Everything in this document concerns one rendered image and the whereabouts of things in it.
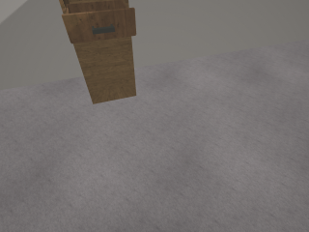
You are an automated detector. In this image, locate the drawer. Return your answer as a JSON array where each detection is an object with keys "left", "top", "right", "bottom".
[{"left": 61, "top": 0, "right": 137, "bottom": 44}]

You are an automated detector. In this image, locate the handle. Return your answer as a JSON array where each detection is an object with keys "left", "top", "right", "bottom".
[{"left": 92, "top": 24, "right": 115, "bottom": 35}]

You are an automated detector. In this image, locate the cabinet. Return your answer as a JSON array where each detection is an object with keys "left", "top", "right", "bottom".
[{"left": 59, "top": 0, "right": 137, "bottom": 104}]

